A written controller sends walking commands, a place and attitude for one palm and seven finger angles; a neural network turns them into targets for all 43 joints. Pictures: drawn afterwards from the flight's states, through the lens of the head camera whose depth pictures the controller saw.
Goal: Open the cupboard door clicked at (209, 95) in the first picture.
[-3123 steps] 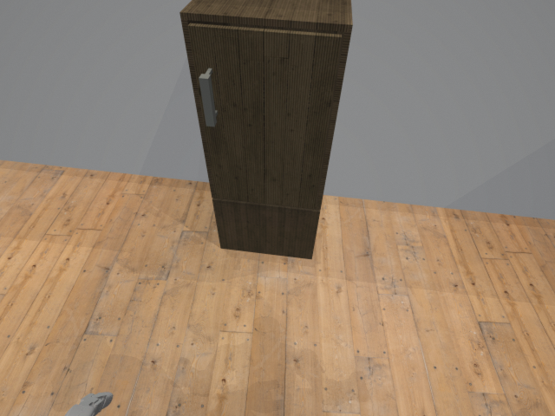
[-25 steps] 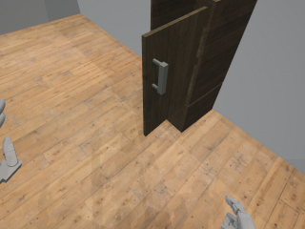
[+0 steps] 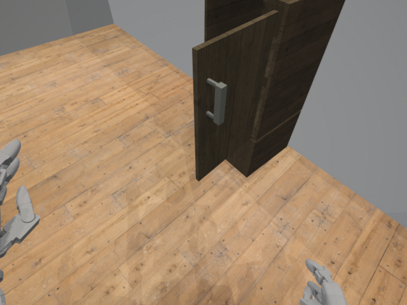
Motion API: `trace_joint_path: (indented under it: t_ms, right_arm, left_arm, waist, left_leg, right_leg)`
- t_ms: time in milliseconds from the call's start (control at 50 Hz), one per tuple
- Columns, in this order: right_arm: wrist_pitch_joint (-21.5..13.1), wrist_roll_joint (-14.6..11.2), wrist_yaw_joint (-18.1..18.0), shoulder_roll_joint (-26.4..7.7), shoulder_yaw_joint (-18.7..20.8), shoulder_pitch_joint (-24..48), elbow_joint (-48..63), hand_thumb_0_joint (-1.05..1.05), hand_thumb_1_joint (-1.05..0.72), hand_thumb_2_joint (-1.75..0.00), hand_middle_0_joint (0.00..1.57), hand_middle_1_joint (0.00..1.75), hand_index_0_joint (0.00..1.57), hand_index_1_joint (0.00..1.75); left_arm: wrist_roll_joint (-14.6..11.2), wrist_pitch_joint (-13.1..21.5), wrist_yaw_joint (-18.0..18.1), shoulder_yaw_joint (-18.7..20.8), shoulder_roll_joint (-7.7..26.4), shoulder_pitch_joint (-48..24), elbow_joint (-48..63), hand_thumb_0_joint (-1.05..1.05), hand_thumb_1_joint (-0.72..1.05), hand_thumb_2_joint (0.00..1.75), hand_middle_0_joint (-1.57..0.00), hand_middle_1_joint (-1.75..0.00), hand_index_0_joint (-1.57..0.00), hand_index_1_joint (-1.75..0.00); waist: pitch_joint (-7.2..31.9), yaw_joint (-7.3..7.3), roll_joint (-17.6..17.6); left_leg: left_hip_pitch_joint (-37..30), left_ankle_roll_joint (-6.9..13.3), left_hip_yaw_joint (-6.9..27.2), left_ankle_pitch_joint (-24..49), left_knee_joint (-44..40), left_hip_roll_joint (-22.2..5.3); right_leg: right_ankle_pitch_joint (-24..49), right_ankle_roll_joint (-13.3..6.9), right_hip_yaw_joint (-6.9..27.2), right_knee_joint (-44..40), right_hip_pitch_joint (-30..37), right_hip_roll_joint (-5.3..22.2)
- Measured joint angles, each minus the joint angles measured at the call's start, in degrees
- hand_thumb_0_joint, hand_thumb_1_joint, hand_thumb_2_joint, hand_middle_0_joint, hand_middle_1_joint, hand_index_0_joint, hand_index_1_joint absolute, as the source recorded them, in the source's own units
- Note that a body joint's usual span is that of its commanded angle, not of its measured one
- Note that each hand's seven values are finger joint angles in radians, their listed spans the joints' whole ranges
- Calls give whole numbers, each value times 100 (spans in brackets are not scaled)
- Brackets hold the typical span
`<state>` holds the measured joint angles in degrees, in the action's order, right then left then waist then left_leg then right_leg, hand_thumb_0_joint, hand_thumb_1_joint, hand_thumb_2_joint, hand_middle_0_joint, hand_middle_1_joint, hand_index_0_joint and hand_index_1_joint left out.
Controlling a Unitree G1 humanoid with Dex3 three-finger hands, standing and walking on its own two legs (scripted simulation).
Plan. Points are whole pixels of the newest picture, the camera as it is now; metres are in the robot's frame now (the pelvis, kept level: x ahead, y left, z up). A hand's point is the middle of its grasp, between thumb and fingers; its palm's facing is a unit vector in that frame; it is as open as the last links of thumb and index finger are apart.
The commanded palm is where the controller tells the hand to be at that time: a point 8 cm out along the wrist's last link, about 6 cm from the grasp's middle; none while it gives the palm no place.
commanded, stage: let the arm hang, fingers relaxed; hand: left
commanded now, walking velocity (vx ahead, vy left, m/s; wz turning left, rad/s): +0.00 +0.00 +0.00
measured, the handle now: (214, 101) +0.67 +0.01 +0.00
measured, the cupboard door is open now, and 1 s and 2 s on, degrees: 95 95 95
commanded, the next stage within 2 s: look to check the result in 1.08 s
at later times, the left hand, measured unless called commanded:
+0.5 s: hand out of the picture -0.01 +0.19 -0.18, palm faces +0.05 -0.97 -0.23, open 7.2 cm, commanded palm none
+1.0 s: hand out of the picture +0.03 +0.16 -0.17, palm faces +0.05 -0.98 -0.20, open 7.3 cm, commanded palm none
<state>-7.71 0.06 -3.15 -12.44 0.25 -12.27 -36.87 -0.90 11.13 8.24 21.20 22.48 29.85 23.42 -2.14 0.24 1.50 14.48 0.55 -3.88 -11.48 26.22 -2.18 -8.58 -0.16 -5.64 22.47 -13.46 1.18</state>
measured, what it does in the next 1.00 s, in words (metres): stands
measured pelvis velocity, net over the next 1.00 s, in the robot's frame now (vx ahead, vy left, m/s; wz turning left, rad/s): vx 0.01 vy -0.02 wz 0.02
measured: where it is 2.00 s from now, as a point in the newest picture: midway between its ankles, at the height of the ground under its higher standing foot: outside the picture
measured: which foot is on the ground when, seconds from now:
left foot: down 0.00-1.00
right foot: down 0.00-1.00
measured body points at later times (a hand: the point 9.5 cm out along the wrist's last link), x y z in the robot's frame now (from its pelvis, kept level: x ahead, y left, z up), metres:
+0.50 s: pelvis +0.00 -0.01 +0.00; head +0.03 -0.01 +0.44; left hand -0.01 +0.24 -0.16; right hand -0.01 -0.24 -0.16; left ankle +0.03 +0.11 -0.74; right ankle +0.04 -0.12 -0.74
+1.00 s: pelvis +0.01 -0.02 +0.00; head +0.03 -0.02 +0.45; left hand +0.03 +0.21 -0.16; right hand +0.01 -0.23 -0.16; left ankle +0.03 +0.11 -0.74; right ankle +0.04 -0.12 -0.74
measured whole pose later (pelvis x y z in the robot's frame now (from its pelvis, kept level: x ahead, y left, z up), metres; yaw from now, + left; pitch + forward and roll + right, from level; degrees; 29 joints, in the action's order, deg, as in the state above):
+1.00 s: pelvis +0.01 -0.02 +0.00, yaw +1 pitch -2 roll +0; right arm 0.6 1.5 -1.3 -8.0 0.2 -15.5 -65.2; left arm 0.5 -0.1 1.8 1.1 8.7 13.0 -64.8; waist -2.9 -0.4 0.6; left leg 10.6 -0.5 -2.9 -11.4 23.7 -1.5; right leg -11.6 -1.2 -6.6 24.5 -11.3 1.9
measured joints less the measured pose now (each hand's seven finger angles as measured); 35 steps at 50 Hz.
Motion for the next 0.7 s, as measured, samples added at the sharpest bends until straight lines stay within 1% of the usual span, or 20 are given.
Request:
trace_joint_path:
  t_ms: [20,60,120,160,200,260,280,300,340,400,560,700]
  right_arm:
    - [-12,-5,135,-114,29,52,-187,1,-90,-90,20,30,20,30]
    - [191,16,312,-355,45,236,-546,1,-90,-90,20,30,20,30]
    - [488,83,389,-526,47,468,-906,1,-90,-90,20,30,20,30]
    - [613,111,405,-502,41,479,-1039,1,-90,-90,20,30,20,30]
    - [725,137,405,-408,30,381,-1161,1,-90,-90,20,30,20,30]
    - [875,172,390,-217,-14,130,-1437,1,-90,-90,20,30,20,30]
    - [906,182,382,-151,-30,28,-1548,1,-90,-90,20,30,20,30]
    - [929,188,368,-78,-43,-84,-1664,1,-91,-90,20,30,20,30]
    - [980,189,348,40,-73,-268,-1905,1,-91,-90,20,30,19,30]
    - [1034,177,312,153,-57,-445,-2167,1,-91,-90,20,30,19,30]
    - [984,145,262,299,16,-494,-2464,1,-90,-90,20,30,20,30]
    - [890,137,242,410,0,-388,-2629,1,-90,-90,20,30,20,30]
  left_arm:
    - [78,-45,-165,-230,50,-279,-537,1,89,90,-21,-30,-21,-30]
    - [160,-471,-465,-747,-7,-844,-1883,1,90,90,-20,-30,-20,-30]
    - [248,-1087,-709,-1371,-332,-1372,-3923,1,90,90,-20,-29,-20,-30]
    - [288,-1309,-794,-1695,-569,-1507,-4968,1,90,90,-20,-29,-20,-30]
    - [288,-1429,-824,-1939,-810,-1549,-5757,1,91,90,-20,-29,-20,-30]
    - [254,-1519,-824,-2181,-1160,-1544,-6671,2,91,90,-20,-29,-20,-30]
    - [213,-1509,-777,-2162,-1256,-1539,-6902,1,92,90,-20,-29,-20,-30]
    - [177,-1467,-686,-2046,-1268,-1559,-7063,0,96,90,-21,-30,-20,-30]
    - [175,-1397,-679,-2015,-1178,-1581,-7360,-1,99,90,-21,-30,-21,-30]
    - [175,-1324,-709,-2013,-1099,-1515,-7750,-1,99,90,-21,-30,-21,-30]
    - [156,-1277,-710,-1991,-1084,-1334,-8525,0,94,90,-20,-29,-20,-30]
    - [150,-1210,-677,-1978,-1167,-1430,-8756,1,92,90,-20,-29,-20,-30]
  waist:
    - [62,27,75]
    - [149,58,250]
    - [150,-40,401]
    - [70,-128,329]
    - [-35,-201,143]
    - [-186,-231,-184]
    - [-222,-220,-266]
    - [-251,-185,-328]
    - [-291,-102,-381]
    - [-298,-43,-312]
    - [-226,-39,18]
    - [-121,-22,97]
  left_leg:
    - [130,12,41,-36,130,30]
    - [320,46,60,-126,366,88]
    - [465,84,20,-235,601,138]
    - [477,72,-2,-266,669,150]
    - [470,49,13,-285,718,159]
    - [433,11,70,-304,746,147]
    - [422,-2,103,-296,730,133]
    - [415,-19,150,-276,699,116]
    - [371,-48,220,-217,594,86]
    - [290,-66,272,-147,448,57]
    - [31,-46,181,-46,133,83]
    - [-153,-44,114,-8,-50,111]
  right_leg:
    - [-68,4,-39,160,-123,41]
    - [-228,17,-51,503,-351,123]
    - [-401,38,0,885,-576,198]
    - [-479,12,28,1036,-634,218]
    - [-547,-22,17,1146,-645,233]
    - [-595,-49,-39,1184,-590,224]
    - [-582,-52,-73,1142,-556,208]
    - [-552,-57,-121,1070,-513,186]
    - [-471,-78,-195,886,-411,143]
    - [-362,-103,-253,636,-266,94]
    - [-272,-84,-172,396,-77,102]
    - [-288,-70,-106,351,19,124]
